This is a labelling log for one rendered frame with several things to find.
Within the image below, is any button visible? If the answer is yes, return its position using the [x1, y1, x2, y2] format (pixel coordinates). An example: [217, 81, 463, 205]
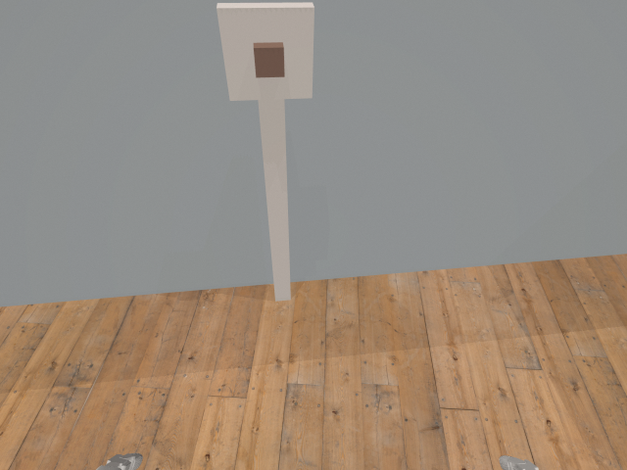
[254, 42, 285, 77]

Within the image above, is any panel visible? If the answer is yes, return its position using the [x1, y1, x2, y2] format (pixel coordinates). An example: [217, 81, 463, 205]
[217, 3, 314, 302]

